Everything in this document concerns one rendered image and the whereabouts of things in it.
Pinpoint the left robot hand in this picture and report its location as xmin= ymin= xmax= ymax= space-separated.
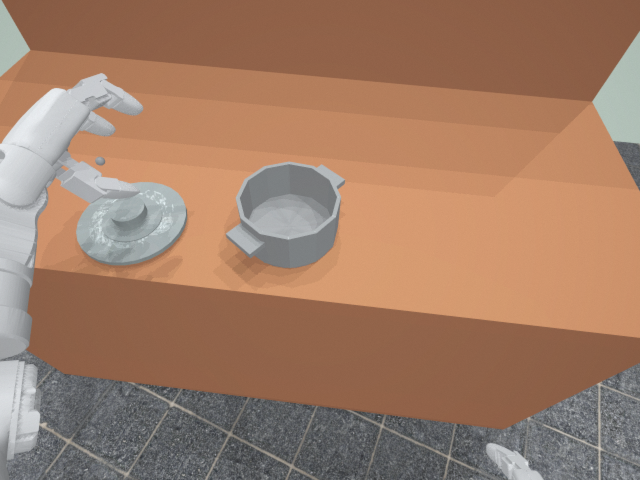
xmin=1 ymin=73 xmax=143 ymax=203

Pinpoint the table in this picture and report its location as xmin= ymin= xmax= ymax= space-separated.
xmin=0 ymin=0 xmax=640 ymax=429

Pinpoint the right robot hand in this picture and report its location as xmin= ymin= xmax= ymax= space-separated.
xmin=486 ymin=443 xmax=543 ymax=480

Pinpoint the lid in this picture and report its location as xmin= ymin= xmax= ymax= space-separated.
xmin=76 ymin=182 xmax=187 ymax=265

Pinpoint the knob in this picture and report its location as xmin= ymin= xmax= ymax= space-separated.
xmin=108 ymin=196 xmax=147 ymax=228

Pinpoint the robot left forearm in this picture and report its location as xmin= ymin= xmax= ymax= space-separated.
xmin=0 ymin=144 xmax=56 ymax=359

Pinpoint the pot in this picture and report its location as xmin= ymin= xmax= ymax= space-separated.
xmin=226 ymin=162 xmax=345 ymax=268

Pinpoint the left robot upper arm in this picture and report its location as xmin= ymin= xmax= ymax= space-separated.
xmin=0 ymin=360 xmax=41 ymax=480

